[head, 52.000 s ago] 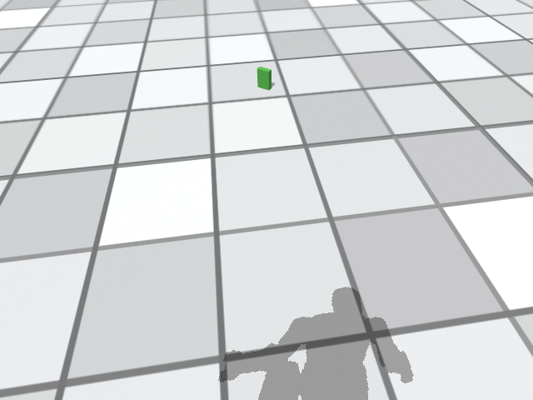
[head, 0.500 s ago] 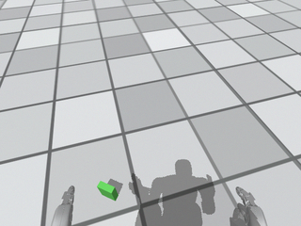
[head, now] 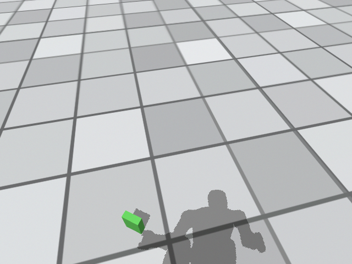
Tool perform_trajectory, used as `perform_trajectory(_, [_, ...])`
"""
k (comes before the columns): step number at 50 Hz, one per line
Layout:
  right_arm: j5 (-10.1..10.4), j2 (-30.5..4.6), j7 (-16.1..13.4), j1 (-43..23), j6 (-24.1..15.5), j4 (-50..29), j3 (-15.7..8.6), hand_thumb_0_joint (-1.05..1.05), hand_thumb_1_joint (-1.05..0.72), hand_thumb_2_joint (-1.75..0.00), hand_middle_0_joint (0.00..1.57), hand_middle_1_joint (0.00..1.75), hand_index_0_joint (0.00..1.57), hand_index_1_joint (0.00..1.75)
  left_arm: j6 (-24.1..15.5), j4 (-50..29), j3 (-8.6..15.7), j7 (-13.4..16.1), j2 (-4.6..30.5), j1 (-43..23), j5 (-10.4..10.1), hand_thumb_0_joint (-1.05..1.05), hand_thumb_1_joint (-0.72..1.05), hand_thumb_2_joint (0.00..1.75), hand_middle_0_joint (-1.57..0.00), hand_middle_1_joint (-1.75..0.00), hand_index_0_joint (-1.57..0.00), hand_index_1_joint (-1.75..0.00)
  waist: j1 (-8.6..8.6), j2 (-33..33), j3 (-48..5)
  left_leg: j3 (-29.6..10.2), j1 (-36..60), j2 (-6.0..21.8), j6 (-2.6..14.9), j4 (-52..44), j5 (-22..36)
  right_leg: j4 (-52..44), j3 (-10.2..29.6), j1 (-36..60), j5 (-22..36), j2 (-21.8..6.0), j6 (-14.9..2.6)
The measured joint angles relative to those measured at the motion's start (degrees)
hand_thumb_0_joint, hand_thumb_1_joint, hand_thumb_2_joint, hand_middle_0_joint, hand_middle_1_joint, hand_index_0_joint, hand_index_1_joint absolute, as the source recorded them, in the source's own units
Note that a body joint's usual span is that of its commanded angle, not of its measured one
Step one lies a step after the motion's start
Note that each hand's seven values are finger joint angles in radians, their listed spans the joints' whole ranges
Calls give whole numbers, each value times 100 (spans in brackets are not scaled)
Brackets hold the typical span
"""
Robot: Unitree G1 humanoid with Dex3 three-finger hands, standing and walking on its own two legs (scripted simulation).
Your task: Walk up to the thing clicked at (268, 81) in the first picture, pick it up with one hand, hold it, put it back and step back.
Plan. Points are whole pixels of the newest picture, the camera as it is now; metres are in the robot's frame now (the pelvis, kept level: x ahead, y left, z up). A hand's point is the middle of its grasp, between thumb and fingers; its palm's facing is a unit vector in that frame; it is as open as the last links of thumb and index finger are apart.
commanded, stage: stand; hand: left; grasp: from above
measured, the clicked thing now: (133, 222) +0.46 +0.26 -0.69
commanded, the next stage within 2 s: none
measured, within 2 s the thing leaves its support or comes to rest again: neither
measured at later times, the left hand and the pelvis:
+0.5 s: hand out of the picture +0.03 +0.25 -0.14, palm faces -0.01 -0.93 -0.36, open 7.4 cm; pelvis -0.01 +0.00 +0.02, yaw +1 degrees
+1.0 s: hand out of the picture +0.06 +0.24 -0.14, palm faces -0.02 -0.94 -0.35, open 7.4 cm; pelvis +0.00 -0.01 +0.02, yaw +0 degrees
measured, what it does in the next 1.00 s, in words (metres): stands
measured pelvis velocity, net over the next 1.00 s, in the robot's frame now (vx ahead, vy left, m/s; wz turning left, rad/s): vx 0.00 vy -0.01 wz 0.01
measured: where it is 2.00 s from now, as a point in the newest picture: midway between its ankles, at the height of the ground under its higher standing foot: outside the picture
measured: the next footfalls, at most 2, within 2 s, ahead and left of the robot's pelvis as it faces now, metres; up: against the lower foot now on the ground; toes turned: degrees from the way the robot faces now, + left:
none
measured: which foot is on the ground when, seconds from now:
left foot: down 0.00-1.00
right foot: down 0.00-1.00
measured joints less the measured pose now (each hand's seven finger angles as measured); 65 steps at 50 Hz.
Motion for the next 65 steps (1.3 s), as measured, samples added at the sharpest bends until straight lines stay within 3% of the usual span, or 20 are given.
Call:
perform_trajectory(6, [42, 105, 23, -112, 38, 348, 95, 0, -90, -90, 20, 30, 20, 30, 13, 564, -63, -29, -36, -99, -34, 1, 73, 86, -20, -30, -20, -29, 12, 17, 38, -1, 354, -30, 16, -583, 321, -595, -18, 359, 334, -17, 19])
perform_trajectory(14, [108, 128, 37, -270, 25, 690, 138, 0, -90, -90, 20, 30, 20, 30, -38, 1122, -107, -69, -55, -207, -43, 1, 87, 89, -20, -30, -20, -29, 27, 70, 97, -26, 683, -60, 2, -1187, 674, -1120, -56, 661, 635, -34, 29])
perform_trajectory(32, [148, -72, 35, -370, 50, 1072, 120, 0, -90, -90, 20, 30, 20, 30, -65, 1581, -97, -102, -8, -458, -67, 1, 90, 90, -20, -30, -20, -30, -16, 107, 108, -90, 848, 24, -81, -1533, 872, -1484, -123, 844, 827, 62, -43])
perform_trajectory(65, [167, -94, 1, -568, -35, 1146, 210, 0, -90, -90, 20, 30, 20, 30, -63, 1623, -49, -139, -32, -788, -116, 1, 90, 90, -20, -30, -20, -30, -31, 54, 92, -65, 1073, 36, -107, -1792, 769, -1800, -109, 1082, 765, 77, -47])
